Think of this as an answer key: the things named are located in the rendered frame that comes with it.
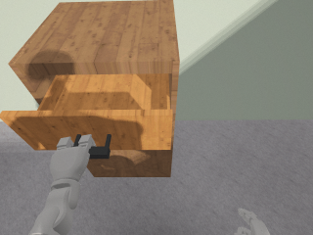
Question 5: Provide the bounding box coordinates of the cabinet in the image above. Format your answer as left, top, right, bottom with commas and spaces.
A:
8, 0, 180, 177

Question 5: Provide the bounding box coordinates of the drawer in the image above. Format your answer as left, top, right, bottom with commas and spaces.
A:
0, 73, 173, 151

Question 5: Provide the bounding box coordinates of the right robot hand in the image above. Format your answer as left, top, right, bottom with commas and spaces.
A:
234, 208, 270, 235

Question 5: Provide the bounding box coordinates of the robot left forearm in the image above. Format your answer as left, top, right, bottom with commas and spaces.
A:
28, 178, 80, 235

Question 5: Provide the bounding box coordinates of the handle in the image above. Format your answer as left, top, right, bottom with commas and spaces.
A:
71, 134, 112, 160

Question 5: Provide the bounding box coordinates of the left robot hand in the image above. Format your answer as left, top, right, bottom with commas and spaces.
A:
50, 134, 96, 182

